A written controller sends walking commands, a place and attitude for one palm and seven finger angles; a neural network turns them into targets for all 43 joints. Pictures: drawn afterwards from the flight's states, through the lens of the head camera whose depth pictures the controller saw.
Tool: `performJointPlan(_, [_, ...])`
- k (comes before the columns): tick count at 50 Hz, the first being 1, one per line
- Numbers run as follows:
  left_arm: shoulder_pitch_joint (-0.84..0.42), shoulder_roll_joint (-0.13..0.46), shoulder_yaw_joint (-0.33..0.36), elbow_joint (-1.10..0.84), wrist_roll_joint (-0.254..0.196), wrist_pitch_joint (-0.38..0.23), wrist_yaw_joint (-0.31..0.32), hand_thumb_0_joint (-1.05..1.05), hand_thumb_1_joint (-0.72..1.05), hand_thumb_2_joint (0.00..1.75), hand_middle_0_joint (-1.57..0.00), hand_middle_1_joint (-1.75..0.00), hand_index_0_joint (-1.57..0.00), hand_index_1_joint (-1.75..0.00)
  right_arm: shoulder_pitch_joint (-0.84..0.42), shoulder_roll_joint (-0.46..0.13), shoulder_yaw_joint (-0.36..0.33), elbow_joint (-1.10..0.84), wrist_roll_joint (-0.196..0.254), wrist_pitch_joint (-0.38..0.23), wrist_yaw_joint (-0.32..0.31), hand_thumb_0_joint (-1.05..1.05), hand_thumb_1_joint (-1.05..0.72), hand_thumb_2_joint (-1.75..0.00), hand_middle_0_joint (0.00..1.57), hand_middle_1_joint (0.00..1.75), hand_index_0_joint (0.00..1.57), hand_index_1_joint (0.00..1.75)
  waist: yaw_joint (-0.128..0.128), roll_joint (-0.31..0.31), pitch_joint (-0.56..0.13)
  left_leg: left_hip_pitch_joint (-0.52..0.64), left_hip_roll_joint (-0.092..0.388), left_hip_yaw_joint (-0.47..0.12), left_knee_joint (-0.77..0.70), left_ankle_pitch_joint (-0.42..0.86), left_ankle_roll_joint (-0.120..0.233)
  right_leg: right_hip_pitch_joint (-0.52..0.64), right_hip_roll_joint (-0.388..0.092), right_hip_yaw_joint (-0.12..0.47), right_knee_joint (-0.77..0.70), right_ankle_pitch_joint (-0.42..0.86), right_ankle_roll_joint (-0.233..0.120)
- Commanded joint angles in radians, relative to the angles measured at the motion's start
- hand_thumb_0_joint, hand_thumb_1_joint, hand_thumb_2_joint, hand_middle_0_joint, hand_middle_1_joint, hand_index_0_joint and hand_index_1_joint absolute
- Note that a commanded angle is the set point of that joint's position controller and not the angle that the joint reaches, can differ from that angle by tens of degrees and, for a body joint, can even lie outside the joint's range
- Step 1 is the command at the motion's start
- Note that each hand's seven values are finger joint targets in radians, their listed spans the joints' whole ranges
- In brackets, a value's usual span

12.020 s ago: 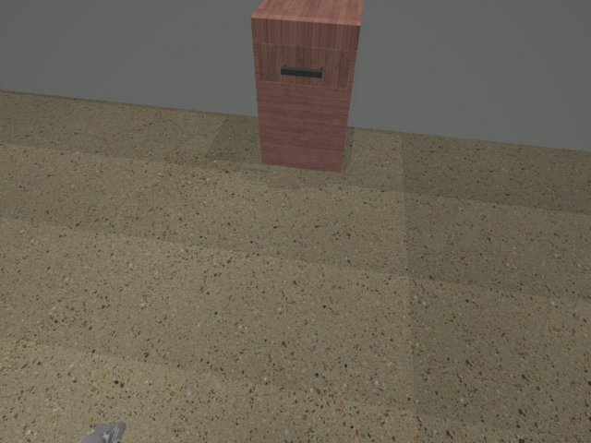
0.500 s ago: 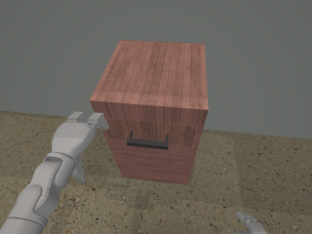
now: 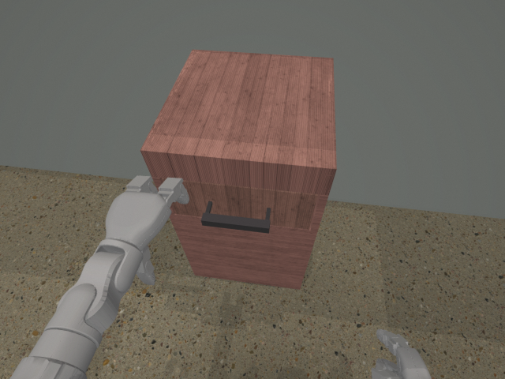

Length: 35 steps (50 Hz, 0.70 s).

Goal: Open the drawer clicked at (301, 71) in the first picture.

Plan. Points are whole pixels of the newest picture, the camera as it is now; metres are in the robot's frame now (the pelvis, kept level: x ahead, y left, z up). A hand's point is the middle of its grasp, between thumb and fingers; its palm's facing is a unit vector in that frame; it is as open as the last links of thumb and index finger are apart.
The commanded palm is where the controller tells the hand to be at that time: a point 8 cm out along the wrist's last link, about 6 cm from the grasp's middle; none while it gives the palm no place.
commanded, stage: move the hooked fingers above the handle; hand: left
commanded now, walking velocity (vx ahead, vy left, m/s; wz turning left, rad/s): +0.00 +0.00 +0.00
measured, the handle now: (237, 215) +0.51 +0.11 -0.20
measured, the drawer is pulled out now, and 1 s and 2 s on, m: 0.00 0.00 0.00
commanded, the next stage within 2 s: none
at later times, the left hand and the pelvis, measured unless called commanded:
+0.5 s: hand (192, 229) +0.37 +0.17 -0.04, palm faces -0.01 -0.06 -1.00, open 13.8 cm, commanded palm +0.35 +0.17 +0.02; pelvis +0.02 -0.04 -0.02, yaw -2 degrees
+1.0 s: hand (215, 235) +0.40 +0.14 -0.11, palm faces -0.07 +0.00 -1.00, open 13.8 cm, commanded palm +0.39 +0.12 -0.06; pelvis +0.00 -0.06 -0.06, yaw -2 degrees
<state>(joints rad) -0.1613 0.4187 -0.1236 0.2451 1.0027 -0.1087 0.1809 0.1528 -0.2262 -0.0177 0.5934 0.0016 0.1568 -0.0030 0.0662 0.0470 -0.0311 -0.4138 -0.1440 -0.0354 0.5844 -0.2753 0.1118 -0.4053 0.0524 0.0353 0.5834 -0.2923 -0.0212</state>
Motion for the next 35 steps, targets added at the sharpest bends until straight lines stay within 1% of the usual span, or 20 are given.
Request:
performJointPlan(1, [-0.33, 0.153, 0.128, -0.144, 0.016, 0.033, 0.12, 0.0, -0.5, 0.3, -0.3, -1.2, -0.3, -1.2, -0.028, -0.132, -0.055, -0.112, -0.004, -0.034, -0.003, 0.0, -0.9, -0.9, 0.2, 0.3, 0.2, 0.3, -0.021, 0.034, -0.357, 0.246, 0.138, -0.118, -0.032, 0.307, -0.154, -0.081, 0.013, -0.034, 0.0, 0.082, -0.056])
performJointPlan(3, [-0.338, 0.095, 0.071, -0.104, 0.012, 0.061, 0.128, 0.0, -0.5, 0.3, -0.3, -1.2, -0.3, -1.2, -0.017, -0.136, -0.06, -0.108, -0.002, -0.029, 0.0, 0.0, -0.9, -0.9, 0.2, 0.3, 0.2, 0.3, -0.038, 0.001, -0.362, 0.235, 0.138, -0.105, -0.007, 0.342, -0.146, -0.096, 0.013, -0.032, 0.004, 0.106, -0.053])
performJointPlan(4, [-0.312, 0.101, 0.084, -0.069, 0.018, 0.077, 0.129, 0.0, -0.5, 0.3, -0.3, -1.2, -0.3, -1.2, -0.015, -0.14, -0.064, -0.107, 0.001, -0.026, 0.001, 0.0, -0.9, -0.9, 0.2, 0.3, 0.2, 0.3, -0.037, -0.014, -0.355, 0.218, 0.14, -0.104, -0.001, 0.367, -0.147, -0.096, 0.017, -0.029, 0.009, 0.114, -0.054])
performJointPlan(7, [-0.301, 0.049, 0.024, -0.046, 0.013, 0.106, 0.12, 0.0, -0.5, 0.3, -0.3, -1.2, -0.3, -1.2, 0.002, -0.145, -0.067, -0.113, 0.003, -0.014, 0.001, 0.0, -0.9, -0.9, 0.2, 0.3, 0.2, 0.3, -0.048, -0.045, -0.363, 0.186, 0.133, -0.084, 0.022, 0.371, -0.131, -0.079, 0.014, -0.022, 0.016, 0.15, -0.05])
performJointPlan(8, [-0.31, 0.069, 0.036, -0.025, 0.019, 0.109, 0.119, 0.0, -0.5, 0.3, -0.3, -1.2, -0.3, -1.2, 0.002, -0.146, -0.066, -0.108, 0.004, -0.01, -0.003, 0.0, -0.9, -0.9, 0.2, 0.3, 0.2, 0.3, -0.053, -0.075, -0.359, 0.16, 0.127, -0.074, 0.029, 0.355, -0.122, -0.068, 0.014, -0.014, 0.016, 0.168, -0.048])
performJointPlan(9, [-0.297, 0.104, 0.071, -0.023, 0.026, 0.106, 0.122, 0.0, -0.5, 0.3, -0.3, -1.2, -0.3, -1.2, 0.0, -0.151, -0.064, -0.112, 0.003, -0.008, -0.005, 0.0, -0.9, -0.9, 0.2, 0.3, 0.2, 0.3, -0.038, -0.07, -0.365, 0.138, 0.122, -0.074, 0.032, 0.367, -0.121, -0.05, 0.018, -0.003, 0.026, 0.184, -0.052])
performJointPlan(12, [-0.293, 0.09, 0.065, -0.038, 0.033, 0.082, 0.142, 0.0, -0.5, 0.3, -0.3, -1.2, -0.3, -1.2, 0.007, -0.142, -0.065, -0.115, -0.001, -0.005, -0.011, 0.0, -0.9, -0.9, 0.2, 0.3, 0.2, 0.3, -0.042, -0.053, -0.391, 0.119, 0.114, -0.057, 0.062, 0.395, -0.104, -0.031, 0.012, 0.018, 0.045, 0.244, -0.05])
performJointPlan(13, [-0.287, 0.11, 0.093, -0.034, 0.035, 0.072, 0.155, 0.0, -0.5, 0.3, -0.3, -1.2, -0.3, -1.2, 0.012, -0.141, -0.066, -0.113, -0.004, -0.006, -0.013, 0.0, -0.9, -0.9, 0.2, 0.3, 0.2, 0.3, -0.037, -0.062, -0.399, 0.098, 0.111, -0.049, 0.068, 0.386, -0.097, -0.018, 0.012, 0.026, 0.05, 0.267, -0.05])
performJointPlan(14, [-0.26, 0.167, 0.153, -0.029, 0.041, 0.063, 0.173, 0.0, -0.5, 0.3, -0.3, -1.2, -0.3, -1.2, 0.007, -0.145, -0.064, -0.114, -0.007, -0.006, -0.018, 0.0, -0.9, -0.9, 0.2, 0.3, 0.2, 0.3, -0.019, -0.044, -0.4, 0.068, 0.103, -0.043, 0.073, 0.381, -0.093, 0.003, 0.016, 0.045, 0.058, 0.294, -0.054])
performJointPlan(15, [-0.247, 0.172, 0.168, -0.012, 0.047, 0.058, 0.193, 0.0, -0.5, 0.3, -0.3, -1.2, -0.3, -1.2, 0.012, -0.138, -0.061, -0.115, -0.007, -0.004, -0.021, 0.0, -0.9, -0.9, 0.2, 0.3, 0.2, 0.3, -0.018, -0.052, -0.405, 0.037, 0.095, -0.038, 0.081, 0.363, -0.088, 0.02, 0.013, 0.052, 0.073, 0.308, -0.055])
performJointPlan(17, [-0.272, 0.139, 0.154, -0.009, 0.058, 0.049, 0.231, 0.0, -0.5, 0.3, -0.3, -1.2, -0.3, -1.2, 0.017, -0.13, -0.064, -0.109, -0.011, -0.008, -0.022, 0.0, -0.9, -0.9, 0.2, 0.3, 0.2, 0.3, -0.028, -0.042, -0.413, 0.009, 0.091, -0.026, 0.102, 0.359, -0.078, 0.009, 0.011, 0.062, 0.089, 0.349, -0.056])
performJointPlan(19, [-0.232, 0.173, 0.197, 0.035, 0.077, 0.059, 0.271, 0.0, -0.5, 0.3, -0.3, -1.2, -0.3, -1.2, 0.008, -0.134, -0.064, -0.106, -0.016, -0.008, -0.021, 0.0, -0.9, -0.9, 0.2, 0.3, 0.2, 0.3, -0.016, -0.024, -0.421, -0.028, 0.083, -0.023, 0.123, 0.356, -0.079, 0.005, 0.015, 0.085, 0.108, 0.379, -0.06])
performJointPlan(22, [-0.273, 0.095, 0.124, 0.088, 0.078, 0.093, 0.3, 0.0, -0.5, 0.3, -0.3, -1.2, -0.3, -1.2, 0.027, -0.132, -0.073, -0.094, -0.012, -0.012, -0.017, 0.0, -0.9, -0.9, 0.2, 0.3, 0.2, 0.3, -0.054, -0.038, -0.422, -0.068, 0.079, -0.006, 0.152, 0.314, -0.071, -0.014, 0.009, 0.092, 0.12, 0.401, -0.051])
performJointPlan(25, [-0.273, 0.086, 0.108, 0.166, 0.063, 0.123, 0.293, 0.0, -0.5, 0.3, -0.3, -1.2, -0.3, -1.2, 0.046, -0.14, -0.079, -0.083, -0.003, -0.017, -0.02, 0.0, -0.9, -0.9, 0.2, 0.3, 0.2, 0.3, -0.071, -0.078, -0.434, -0.115, 0.073, 0.003, 0.171, 0.257, -0.062, 0.006, 0.003, 0.106, 0.12, 0.421, -0.038])
performJointPlan(26, [-0.315, 0.079, 0.089, 0.171, 0.065, 0.124, 0.285, 0.0, -0.5, 0.3, -0.3, -1.2, -0.3, -1.2, 0.039, -0.141, -0.077, -0.077, -0.002, -0.016, -0.022, 0.0, -0.9, -0.9, 0.2, 0.3, 0.2, 0.3, -0.085, -0.085, -0.445, -0.124, 0.073, 0.0, 0.177, 0.246, -0.061, -0.004, -0.001, 0.109, 0.124, 0.422, -0.034])
performJointPlan(27, [-0.348, 0.03, 0.038, 0.174, 0.06, 0.12, 0.277, 0.0, -0.5, 0.3, -0.3, -1.2, -0.3, -1.2, 0.042, -0.136, -0.08, -0.073, -0.001, -0.02, -0.024, 0.0, -0.9, -0.9, 0.2, 0.3, 0.2, 0.3, -0.105, -0.089, -0.431, -0.126, 0.073, 0.001, 0.187, 0.227, -0.057, -0.017, -0.006, 0.114, 0.12, 0.432, -0.026])
performJointPlan(29, [-0.392, 0.025, 0.03, 0.177, 0.058, 0.095, 0.262, 0.0, -0.5, 0.3, -0.3, -1.2, -0.3, -1.2, 0.051, -0.135, -0.082, -0.064, -0.003, -0.027, -0.028, 0.0, -0.9, -0.9, 0.2, 0.3, 0.2, 0.3, -0.111, -0.099, -0.465, -0.135, 0.073, -0.006, 0.205, 0.233, -0.054, -0.026, -0.011, 0.117, 0.138, 0.447, -0.022])
performJointPlan(31, [-0.396, 0.055, 0.058, 0.194, 0.066, 0.062, 0.265, 0.0, -0.5, 0.3, -0.3, -1.2, -0.3, -1.2, 0.057, -0.132, -0.082, -0.057, -0.008, -0.031, -0.036, 0.0, -0.9, -0.9, 0.2, 0.3, 0.2, 0.3, -0.106, -0.087, -0.479, -0.154, 0.07, -0.006, 0.225, 0.226, -0.052, -0.032, -0.016, 0.123, 0.156, 0.464, -0.019])
performJointPlan(32, [-0.426, 0.031, 0.037, 0.206, 0.072, 0.043, 0.271, 0.0, -0.5, 0.3, -0.3, -1.2, -0.3, -1.2, 0.062, -0.127, -0.081, -0.052, -0.012, -0.033, -0.037, 0.0, -0.9, -0.9, 0.2, 0.3, 0.2, 0.3, -0.114, -0.074, -0.464, -0.166, 0.069, -0.006, 0.238, 0.214, -0.053, -0.06, -0.017, 0.12, 0.165, 0.448, -0.02])
performJointPlan(35, [-0.478, 0.067, 0.089, 0.274, 0.111, 0.004, 0.325, 0.0, -0.5, 0.3, -0.3, -1.2, -0.3, -1.2, 0.082, -0.12, -0.082, -0.034, -0.022, -0.036, -0.035, 0.0, -0.9, -0.9, 0.2, 0.3, 0.2, 0.3, -0.105, -0.043, -0.467, -0.22, 0.069, -0.003, 0.282, 0.186, -0.055, -0.132, -0.012, 0.111, 0.205, 0.38, -0.032])
